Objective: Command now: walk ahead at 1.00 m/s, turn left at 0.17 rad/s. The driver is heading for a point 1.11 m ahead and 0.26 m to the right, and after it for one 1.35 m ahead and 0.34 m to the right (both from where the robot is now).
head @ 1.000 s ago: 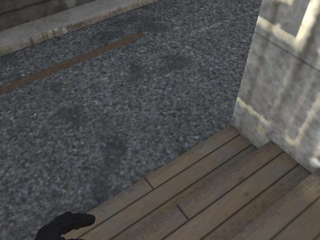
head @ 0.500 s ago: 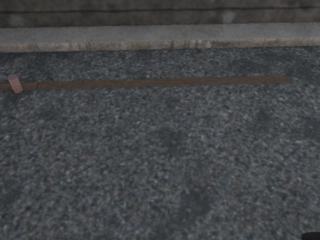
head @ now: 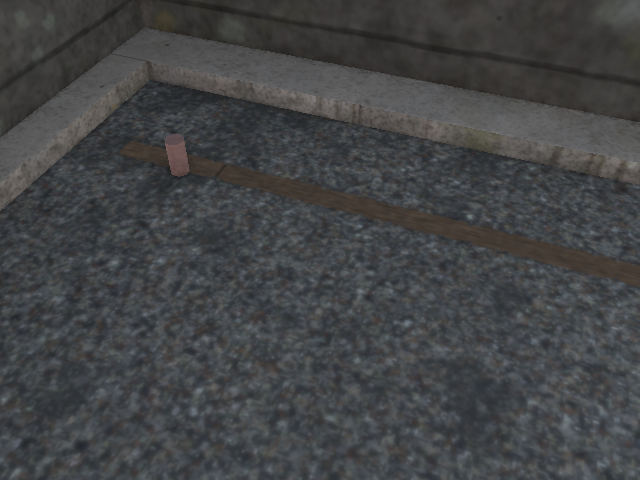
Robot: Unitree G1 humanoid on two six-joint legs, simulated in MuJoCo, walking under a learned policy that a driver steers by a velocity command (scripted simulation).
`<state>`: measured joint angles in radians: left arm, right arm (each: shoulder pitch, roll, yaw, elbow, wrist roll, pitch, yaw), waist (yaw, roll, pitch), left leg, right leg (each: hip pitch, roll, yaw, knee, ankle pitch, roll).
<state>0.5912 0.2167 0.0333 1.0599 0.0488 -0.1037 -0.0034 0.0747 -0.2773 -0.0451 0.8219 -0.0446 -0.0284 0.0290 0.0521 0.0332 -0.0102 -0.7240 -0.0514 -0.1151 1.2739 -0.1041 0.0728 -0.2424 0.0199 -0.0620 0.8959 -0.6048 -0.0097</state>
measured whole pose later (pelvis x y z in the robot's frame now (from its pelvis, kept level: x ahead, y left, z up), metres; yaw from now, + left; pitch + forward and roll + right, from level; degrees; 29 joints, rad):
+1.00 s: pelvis +0.91 -0.23 -0.13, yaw -27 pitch +1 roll +0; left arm 0.44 0.30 0.06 0.92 0.05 -0.08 0.02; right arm 0.08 -0.26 -0.01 0.74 0.00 -0.06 0.04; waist 0.03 0.00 0.04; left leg -0.54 -0.05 0.12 0.52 -0.02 0.15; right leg 0.27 0.13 -0.03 0.33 -0.41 -0.10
